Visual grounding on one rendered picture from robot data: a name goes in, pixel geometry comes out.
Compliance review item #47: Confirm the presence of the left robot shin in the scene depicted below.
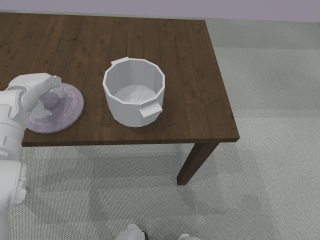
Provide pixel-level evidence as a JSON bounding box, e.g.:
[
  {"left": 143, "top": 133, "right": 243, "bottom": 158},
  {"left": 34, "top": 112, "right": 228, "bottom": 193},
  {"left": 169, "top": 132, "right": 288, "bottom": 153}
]
[{"left": 127, "top": 224, "right": 140, "bottom": 230}]

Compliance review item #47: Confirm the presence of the left robot thigh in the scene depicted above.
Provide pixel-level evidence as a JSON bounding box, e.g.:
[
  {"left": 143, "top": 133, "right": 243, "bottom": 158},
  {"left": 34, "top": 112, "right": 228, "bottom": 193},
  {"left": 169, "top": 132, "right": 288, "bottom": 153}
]
[{"left": 114, "top": 228, "right": 145, "bottom": 240}]

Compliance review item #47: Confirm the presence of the pot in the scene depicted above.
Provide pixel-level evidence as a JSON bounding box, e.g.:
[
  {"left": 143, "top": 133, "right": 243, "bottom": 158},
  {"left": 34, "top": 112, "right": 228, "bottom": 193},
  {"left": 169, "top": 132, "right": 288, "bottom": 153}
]
[{"left": 102, "top": 57, "right": 165, "bottom": 127}]

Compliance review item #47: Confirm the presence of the left robot hand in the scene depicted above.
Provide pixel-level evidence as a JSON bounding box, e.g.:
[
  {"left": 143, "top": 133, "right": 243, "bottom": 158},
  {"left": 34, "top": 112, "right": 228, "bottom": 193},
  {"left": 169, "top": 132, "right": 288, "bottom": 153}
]
[{"left": 8, "top": 73, "right": 65, "bottom": 119}]

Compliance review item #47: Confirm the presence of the robot left upper arm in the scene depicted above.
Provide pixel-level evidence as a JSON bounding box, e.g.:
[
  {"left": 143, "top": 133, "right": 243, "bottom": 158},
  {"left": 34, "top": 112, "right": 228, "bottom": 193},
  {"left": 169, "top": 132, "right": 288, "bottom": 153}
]
[{"left": 0, "top": 160, "right": 28, "bottom": 240}]

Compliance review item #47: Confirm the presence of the knob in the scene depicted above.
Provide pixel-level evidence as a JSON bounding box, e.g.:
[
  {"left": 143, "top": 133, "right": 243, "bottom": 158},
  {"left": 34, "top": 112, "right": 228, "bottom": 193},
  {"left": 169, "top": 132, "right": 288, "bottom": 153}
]
[{"left": 39, "top": 92, "right": 61, "bottom": 111}]

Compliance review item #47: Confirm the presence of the robot left forearm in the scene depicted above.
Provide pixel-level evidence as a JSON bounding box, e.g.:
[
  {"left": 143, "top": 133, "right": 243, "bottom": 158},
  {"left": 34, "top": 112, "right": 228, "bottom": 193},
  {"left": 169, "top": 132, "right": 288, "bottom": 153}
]
[{"left": 0, "top": 83, "right": 39, "bottom": 162}]

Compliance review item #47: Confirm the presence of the lid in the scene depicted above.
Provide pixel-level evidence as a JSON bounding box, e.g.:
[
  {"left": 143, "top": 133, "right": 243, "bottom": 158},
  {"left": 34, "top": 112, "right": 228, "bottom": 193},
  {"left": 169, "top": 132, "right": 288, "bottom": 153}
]
[{"left": 27, "top": 83, "right": 84, "bottom": 134}]

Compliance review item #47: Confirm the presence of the table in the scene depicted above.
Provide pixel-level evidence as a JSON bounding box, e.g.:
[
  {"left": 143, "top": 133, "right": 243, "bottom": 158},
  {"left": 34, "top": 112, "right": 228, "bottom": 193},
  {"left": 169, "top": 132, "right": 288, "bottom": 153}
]
[{"left": 0, "top": 12, "right": 240, "bottom": 186}]

